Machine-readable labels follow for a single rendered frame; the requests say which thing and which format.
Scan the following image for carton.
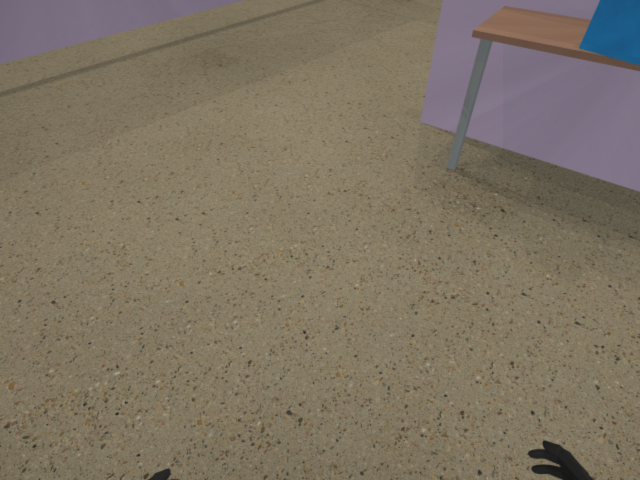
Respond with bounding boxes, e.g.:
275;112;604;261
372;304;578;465
579;0;640;65

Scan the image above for table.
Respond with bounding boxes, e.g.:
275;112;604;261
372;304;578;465
447;6;640;170

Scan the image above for robot right hand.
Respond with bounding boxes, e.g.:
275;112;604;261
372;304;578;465
528;440;593;480

